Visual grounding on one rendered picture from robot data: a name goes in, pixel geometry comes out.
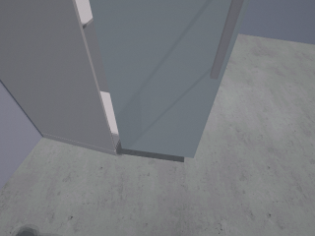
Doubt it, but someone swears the handle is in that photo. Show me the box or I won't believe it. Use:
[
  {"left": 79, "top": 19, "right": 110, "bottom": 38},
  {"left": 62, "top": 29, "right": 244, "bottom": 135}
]
[{"left": 210, "top": 0, "right": 244, "bottom": 80}]

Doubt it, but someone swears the fridge door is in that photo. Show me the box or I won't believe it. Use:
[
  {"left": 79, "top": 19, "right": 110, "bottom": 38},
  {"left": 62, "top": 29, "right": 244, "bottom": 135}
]
[{"left": 89, "top": 0, "right": 251, "bottom": 158}]

